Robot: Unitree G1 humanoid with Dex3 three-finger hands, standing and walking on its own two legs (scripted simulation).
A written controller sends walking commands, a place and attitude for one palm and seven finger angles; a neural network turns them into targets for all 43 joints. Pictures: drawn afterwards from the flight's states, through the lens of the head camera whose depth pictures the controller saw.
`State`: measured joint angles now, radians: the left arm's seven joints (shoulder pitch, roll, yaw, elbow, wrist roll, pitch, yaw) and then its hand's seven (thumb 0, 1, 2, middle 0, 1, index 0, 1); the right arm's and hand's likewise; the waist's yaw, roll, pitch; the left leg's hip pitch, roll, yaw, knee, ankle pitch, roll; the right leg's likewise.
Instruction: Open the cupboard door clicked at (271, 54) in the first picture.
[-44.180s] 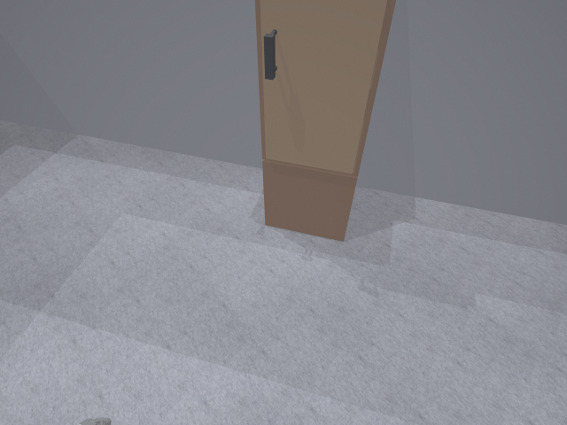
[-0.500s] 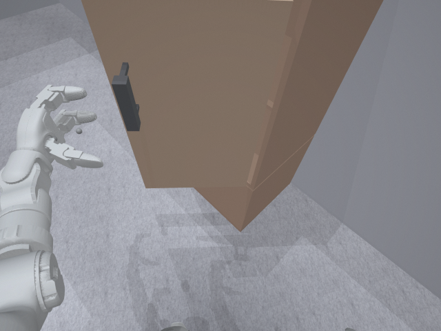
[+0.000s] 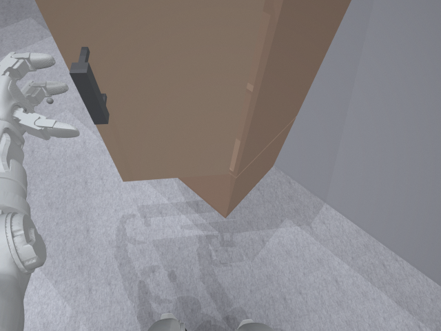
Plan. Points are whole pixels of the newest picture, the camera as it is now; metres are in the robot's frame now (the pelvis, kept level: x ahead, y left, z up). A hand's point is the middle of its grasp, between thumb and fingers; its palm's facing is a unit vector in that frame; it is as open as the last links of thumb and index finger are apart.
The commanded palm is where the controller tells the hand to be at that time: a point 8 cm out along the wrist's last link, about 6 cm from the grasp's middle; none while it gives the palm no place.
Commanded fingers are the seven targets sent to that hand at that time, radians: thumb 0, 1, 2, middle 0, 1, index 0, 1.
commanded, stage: move the hooked fingers beside the handle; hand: left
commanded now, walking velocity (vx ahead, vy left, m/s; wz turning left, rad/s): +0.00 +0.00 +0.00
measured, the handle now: (93, 87) +0.53 +0.20 +0.11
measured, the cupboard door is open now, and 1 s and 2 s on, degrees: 48 48 48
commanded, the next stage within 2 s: slide the fingers in behind the handle in 0.76 s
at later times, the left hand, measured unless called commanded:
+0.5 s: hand (43, 105) +0.48 +0.27 +0.11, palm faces +0.06 -1.00 +0.01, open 14.0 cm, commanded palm +0.46 +0.32 +0.11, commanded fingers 0.00 -0.50 0.30 -0.30 -1.20 -0.30 -1.20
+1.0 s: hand (40, 110) +0.47 +0.27 +0.11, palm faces +0.06 -1.00 +0.01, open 14.0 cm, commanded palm +0.45 +0.31 +0.10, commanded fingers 0.00 -0.50 0.30 -0.30 -1.20 -0.30 -1.20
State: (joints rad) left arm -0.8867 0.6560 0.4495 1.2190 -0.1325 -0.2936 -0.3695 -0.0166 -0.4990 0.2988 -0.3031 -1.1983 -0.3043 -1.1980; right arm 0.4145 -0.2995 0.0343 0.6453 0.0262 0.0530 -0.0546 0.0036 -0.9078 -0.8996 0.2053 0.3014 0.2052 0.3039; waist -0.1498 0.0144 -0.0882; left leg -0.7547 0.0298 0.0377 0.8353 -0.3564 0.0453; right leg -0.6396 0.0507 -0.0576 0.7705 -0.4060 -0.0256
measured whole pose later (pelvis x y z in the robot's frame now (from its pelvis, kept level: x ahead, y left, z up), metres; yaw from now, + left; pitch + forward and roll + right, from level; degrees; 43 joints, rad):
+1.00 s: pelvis +0.00 +0.01 +0.00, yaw +0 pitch +16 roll -4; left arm -0.84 0.62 0.42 1.16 -0.17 -0.31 -0.38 -0.02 -0.50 0.30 -0.30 -1.20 -0.30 -1.20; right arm 0.41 -0.28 0.04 0.63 0.03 0.08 -0.05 0.00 -0.91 -0.90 0.21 0.30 0.21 0.30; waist -0.12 0.02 -0.10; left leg -0.77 0.02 0.03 0.87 -0.38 0.06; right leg -0.64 0.04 -0.06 0.79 -0.42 -0.01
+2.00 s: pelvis +0.00 -0.01 -0.01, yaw +0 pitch +15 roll -2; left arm -0.88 0.47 0.36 1.16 -0.13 -0.32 -0.20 -0.02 -0.50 0.30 -0.30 -1.20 -0.30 -1.20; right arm 0.39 -0.28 0.02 0.64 0.02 0.05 -0.02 0.00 -0.91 -0.90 0.20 0.30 0.20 0.30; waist -0.14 0.03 -0.10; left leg -0.77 0.03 0.03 0.87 -0.37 0.03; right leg -0.66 0.05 -0.06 0.82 -0.43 -0.04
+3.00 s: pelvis +0.00 +0.00 +0.00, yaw +0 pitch +15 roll -2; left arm -0.86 0.43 0.34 1.14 -0.12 -0.33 -0.15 -0.01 0.26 0.62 -0.36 -1.28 -0.36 -1.28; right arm 0.40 -0.27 0.02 0.65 0.01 0.06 -0.01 0.00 -0.91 -0.90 0.20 0.30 0.20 0.30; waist -0.13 0.03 -0.11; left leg -0.75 0.02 0.04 0.87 -0.38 0.04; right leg -0.65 0.05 -0.05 0.82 -0.43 -0.03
